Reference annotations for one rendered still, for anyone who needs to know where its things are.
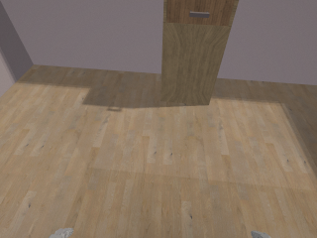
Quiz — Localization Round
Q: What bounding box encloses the handle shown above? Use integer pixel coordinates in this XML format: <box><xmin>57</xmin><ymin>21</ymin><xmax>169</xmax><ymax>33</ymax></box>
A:
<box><xmin>189</xmin><ymin>10</ymin><xmax>210</xmax><ymax>18</ymax></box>

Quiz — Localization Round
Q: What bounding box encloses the cabinet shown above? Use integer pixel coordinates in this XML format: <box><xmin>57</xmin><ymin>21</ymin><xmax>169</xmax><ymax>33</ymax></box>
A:
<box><xmin>160</xmin><ymin>0</ymin><xmax>239</xmax><ymax>105</ymax></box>

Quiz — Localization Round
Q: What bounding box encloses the left robot hand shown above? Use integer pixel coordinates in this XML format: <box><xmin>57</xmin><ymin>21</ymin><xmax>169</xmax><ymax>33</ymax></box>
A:
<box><xmin>49</xmin><ymin>227</ymin><xmax>73</xmax><ymax>238</ymax></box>

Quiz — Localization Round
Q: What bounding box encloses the drawer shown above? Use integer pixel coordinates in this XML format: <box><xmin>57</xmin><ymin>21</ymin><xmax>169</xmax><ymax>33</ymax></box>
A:
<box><xmin>166</xmin><ymin>0</ymin><xmax>235</xmax><ymax>27</ymax></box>

